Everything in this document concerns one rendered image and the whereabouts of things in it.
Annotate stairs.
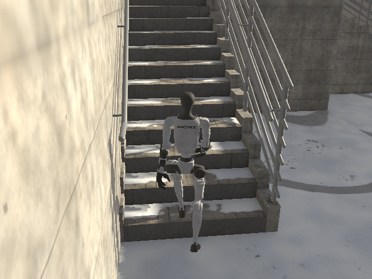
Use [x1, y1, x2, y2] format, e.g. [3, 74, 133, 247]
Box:
[123, 0, 267, 242]

